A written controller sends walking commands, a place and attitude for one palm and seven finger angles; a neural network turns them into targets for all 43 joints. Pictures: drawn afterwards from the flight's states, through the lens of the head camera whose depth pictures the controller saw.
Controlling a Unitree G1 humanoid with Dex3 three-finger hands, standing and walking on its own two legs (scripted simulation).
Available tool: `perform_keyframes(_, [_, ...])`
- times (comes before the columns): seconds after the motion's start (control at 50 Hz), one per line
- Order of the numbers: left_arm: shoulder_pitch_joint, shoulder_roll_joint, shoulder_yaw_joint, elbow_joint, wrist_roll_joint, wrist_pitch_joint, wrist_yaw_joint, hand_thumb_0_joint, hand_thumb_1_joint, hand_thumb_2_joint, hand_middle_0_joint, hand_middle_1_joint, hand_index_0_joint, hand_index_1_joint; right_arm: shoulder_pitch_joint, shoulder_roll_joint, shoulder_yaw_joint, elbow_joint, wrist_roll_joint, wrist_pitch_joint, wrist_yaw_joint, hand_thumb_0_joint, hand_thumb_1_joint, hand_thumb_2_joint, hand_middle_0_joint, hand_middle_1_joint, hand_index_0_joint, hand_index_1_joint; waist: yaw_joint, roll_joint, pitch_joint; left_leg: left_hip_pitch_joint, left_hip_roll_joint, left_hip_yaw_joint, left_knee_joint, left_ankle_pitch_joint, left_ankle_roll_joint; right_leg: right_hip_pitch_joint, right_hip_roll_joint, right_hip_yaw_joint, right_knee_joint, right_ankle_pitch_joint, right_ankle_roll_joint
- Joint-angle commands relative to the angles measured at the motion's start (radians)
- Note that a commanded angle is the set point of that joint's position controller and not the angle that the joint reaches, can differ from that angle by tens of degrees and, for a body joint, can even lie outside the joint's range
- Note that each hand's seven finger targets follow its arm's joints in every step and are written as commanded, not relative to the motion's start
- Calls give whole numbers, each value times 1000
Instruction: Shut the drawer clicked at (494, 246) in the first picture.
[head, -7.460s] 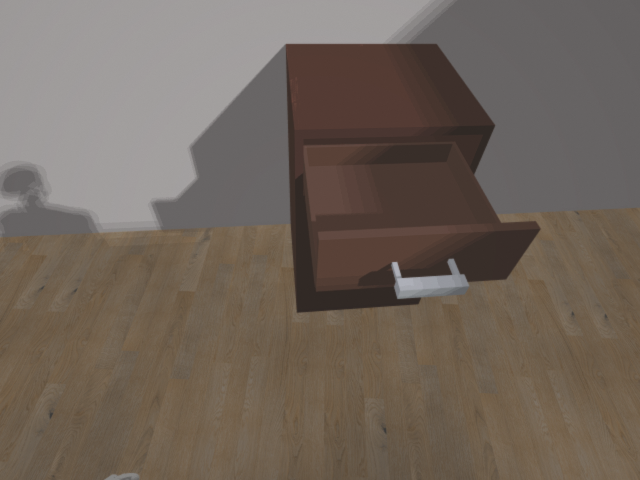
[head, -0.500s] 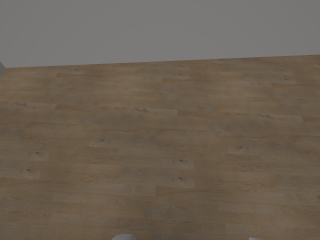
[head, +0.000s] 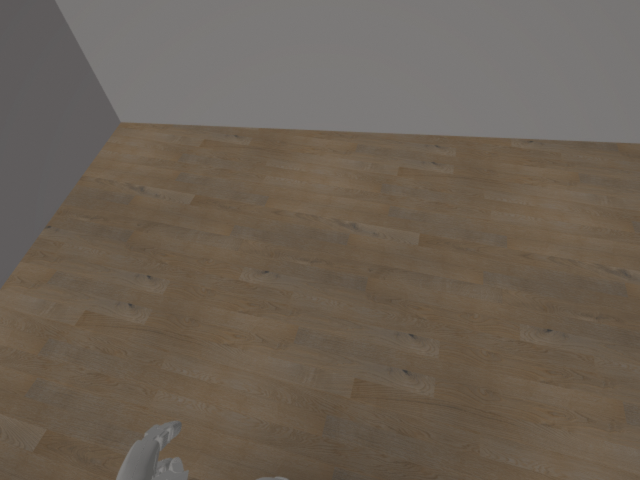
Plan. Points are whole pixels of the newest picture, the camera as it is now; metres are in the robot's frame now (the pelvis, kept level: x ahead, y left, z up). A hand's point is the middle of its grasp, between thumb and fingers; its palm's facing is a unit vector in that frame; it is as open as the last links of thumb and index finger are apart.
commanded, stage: turn to face it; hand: left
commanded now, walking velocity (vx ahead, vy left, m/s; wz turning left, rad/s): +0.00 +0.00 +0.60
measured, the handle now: out of the picture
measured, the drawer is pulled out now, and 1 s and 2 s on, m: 0.30 0.30 0.30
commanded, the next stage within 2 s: none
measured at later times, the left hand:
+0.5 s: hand out of the picture -0.06 +0.24 -0.18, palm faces +0.36 -0.90 -0.25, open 7.4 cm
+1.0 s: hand out of the picture -0.01 +0.23 -0.13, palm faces +0.55 -0.78 -0.30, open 7.4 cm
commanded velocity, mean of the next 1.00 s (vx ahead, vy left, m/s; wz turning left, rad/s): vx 0.00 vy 0.00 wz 0.60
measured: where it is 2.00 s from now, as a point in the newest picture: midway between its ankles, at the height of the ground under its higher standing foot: outside the picture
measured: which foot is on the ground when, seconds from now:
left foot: up 0.00-0.44, down 0.46-0.96, up 0.98-1.00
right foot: down 0.00-0.46, up 0.48-0.94, down 0.96-1.00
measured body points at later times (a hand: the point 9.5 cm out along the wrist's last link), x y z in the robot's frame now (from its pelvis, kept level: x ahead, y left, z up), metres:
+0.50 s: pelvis -0.02 +0.02 -0.01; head +0.02 +0.06 +0.44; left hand -0.08 +0.29 -0.16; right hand +0.19 -0.19 -0.12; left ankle -0.04 +0.12 -0.73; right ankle -0.01 -0.11 -0.70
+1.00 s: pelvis +0.00 -0.02 +0.00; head +0.05 -0.02 +0.45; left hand -0.04 +0.27 -0.11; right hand +0.18 -0.20 -0.16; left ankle -0.05 +0.11 -0.71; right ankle +0.05 -0.11 -0.73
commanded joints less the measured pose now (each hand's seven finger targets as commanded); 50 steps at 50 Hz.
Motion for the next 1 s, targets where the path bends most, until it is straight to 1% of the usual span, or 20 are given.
perform_keyframes(0.0, [107, 217, 60, -53, 9, -24, 29, 0, 900, 900, -200, -300, -200, -300, -22, -124, -42, -106, 0, -13, -3, 0, -900, -900, 200, 300, 200, 300, 54, -248, -138, -243, 46, 14, 525, -225, -20, 176, -435, 306, -299, 300, -159])
perform_keyframes(0.04, [5, 168, 42, -76, 5, -18, 26, 0, 900, 900, -200, -300, -200, -300, -3, -109, -42, -62, -3, 5, 11, 0, -900, -900, 200, 300, 200, 300, 10, -204, -60, -238, 75, 69, 622, -100, -38, 109, -330, 167, -288, 245, -117])
perform_keyframes(0.08, [19, 145, 31, -73, 6, -24, 20, 0, 900, 900, -200, -300, -200, -300, 9, -95, -36, -49, -3, 9, 21, 0, -900, -900, 200, 300, 200, 300, 9, -226, -35, -245, 82, 108, 639, -27, -54, 101, -284, 48, -277, 302, -95])
perform_keyframes(0.22, [151, 180, 43, -17, 16, -19, 23, 0, 900, 900, -200, -300, -200, -300, -104, -76, -20, -68, 4, 11, 25, 0, -900, -900, 200, 300, 200, 300, 77, -229, -45, -222, 109, 180, 408, -83, -69, 219, -337, -16, -257, 393, -130])
perform_keyframes(0.32, [162, 211, 56, 2, 22, -11, 20, 0, 900, 900, -200, -300, -200, -300, -126, -59, -3, -80, 11, -7, 26, 0, -900, -900, 200, 300, 200, 300, 89, -262, -97, -104, 103, 238, 165, -115, -45, 244, -366, -62, -179, 503, -137])
perform_keyframes(0.36, [155, 225, 63, 3, 21, -6, 19, 0, 900, 900, -200, -300, -200, -300, -94, -64, -1, -80, 12, -17, 22, 0, -900, -900, 200, 300, 200, 300, 76, -265, -126, -23, 91, 264, 43, -76, -31, 235, -375, -92, -115, 530, -119])
perform_keyframes(0.4, [142, 219, 63, 6, 7, -1, 14, 0, 900, 900, -200, -300, -200, -300, 2, -105, -13, -60, 6, -29, 20, 0, -900, -900, 200, 300, 200, 300, 16, -160, -184, 190, 82, 252, -189, 162, -10, 140, -338, -158, 70, 446, -48])
perform_keyframes(0.42, [141, 170, 57, -16, 1, 2, 8, 0, 900, 900, -200, -300, -200, -300, 70, -210, -38, -53, 2, -39, 15, 0, -900, -900, 200, 300, 200, 300, -25, 90, -233, 379, 258, 6, -254, 406, 64, -78, -238, -185, 296, 156, 22])
perform_keyframes(0.44, [95, 103, 36, -65, 0, 6, 5, 0, 900, 900, -200, -300, -200, -300, 127, -297, -58, -44, 9, -40, 3, 0, -900, -900, 200, 300, 200, 300, -54, 314, -234, 448, 479, -268, -255, 865, 200, -318, -117, -121, 485, -395, 84])
perform_keyframes(0.46, [54, 137, 35, -72, 9, 19, 11, 0, 900, 900, -200, -300, -200, -300, 159, -291, -52, -24, 10, -33, -2, 0, -900, -900, 200, 300, 200, 300, -60, 180, -236, 414, 508, -203, -228, 851, 255, -316, -133, -27, 576, -375, 66])
perform_keyframes(0.56, [87, 137, 48, -2, 11, 27, -3, 0, 900, 900, -200, -300, -200, -300, -58, -186, -16, -88, 3, -42, -20, 0, -900, -900, 200, 300, 200, 300, 32, 119, -89, 182, 283, -44, -296, 508, 152, -282, -116, 24, 623, -72, 80])
perform_keyframes(0.62, [80, 138, 46, -5, 11, 28, -1, 0, 900, 900, -200, -300, -200, -300, -36, -185, -18, -88, 4, -44, -19, 0, -900, -900, 200, 300, 200, 300, 28, 73, -94, 175, 271, -71, -311, 452, 165, -255, -98, 30, 554, -52, 87])
perform_keyframes(0.76, [-9, 116, 41, -58, 6, 21, 6, 0, 900, 900, -200, -300, -200, -300, 17, -191, -33, -81, -3, -34, -15, 0, -900, -900, 200, 300, 200, 300, -7, 106, -104, 196, 274, -214, -298, 371, 203, -228, -54, 42, 350, -123, 85])
perform_keyframes(0.82, [1, 106, 35, -69, 0, 11, 9, 0, 900, 900, -200, -300, -200, -300, 11, -192, -37, -84, -5, -30, -15, 0, -900, -900, 200, 300, 200, 300, 0, 121, -132, 178, 256, -253, -254, 473, 201, -135, -17, 37, 213, -140, 72])
perform_keyframes(0.88, [91, 108, 38, -54, -8, -3, 14, 0, 900, 900, -200, -300, -200, -300, -24, -184, -43, -94, -1, -26, -13, 0, -900, -900, 200, 300, 200, 300, 42, 112, -181, 122, 208, -264, -178, 510, 164, 44, 13, 19, -38, -13, 60])
perform_keyframes(0.9, [132, 127, 44, -44, -8, -12, 17, 0, 900, 900, -200, -300, -200, -300, -24, -165, -43, -98, 7, -26, -11, 0, -900, -900, 200, 300, 200, 300, 63, 63, -205, 50, 168, -244, -125, 417, 121, 174, -11, 29, -194, 95, 56])
perform_keyframes(0.92, [164, 200, 57, -41, 5, -25, 23, 0, 900, 900, -200, -300, -200, -300, -7, -106, -36, -103, 18, -28, -4, 0, -900, -900, 200, 300, 200, 300, 80, -125, -233, -126, 83, -147, 13, 168, 49, 360, -190, 185, -305, 130, 10])
perform_keyframes(0.94, [160, 278, 70, -44, 16, -25, 27, 0, 900, 900, -200, -300, -200, -300, -11, -61, -28, -130, 14, -29, -4, 0, -900, -900, 200, 300, 200, 300, 83, -374, -188, -302, -50, 66, 243, -252, -30, 366, -457, 424, -312, 280, -112])
perform_keyframes(0.96, [145, 265, 60, -54, 10, -17, 30, 0, 900, 900, -200, -300, -200, -300, -26, -120, -39, -124, 2, -22, -6, 0, -900, -900, 200, 300, 200, 300, 79, -262, -159, -259, 10, 30, 433, -279, -20, 212, -490, 386, -296, 322, -174])
perform_keyframes(0.98, [74, 204, 55, -62, 8, -25, 33, 0, 900, 900, -200, -300, -200, -300, -3, -122, -42, -91, -3, -9, 0, 0, -900, -900, 200, 300, 200, 300, 38, -253, -108, -247, 44, 1, 526, -202, -19, 126, -424, 310, -321, 244, -162])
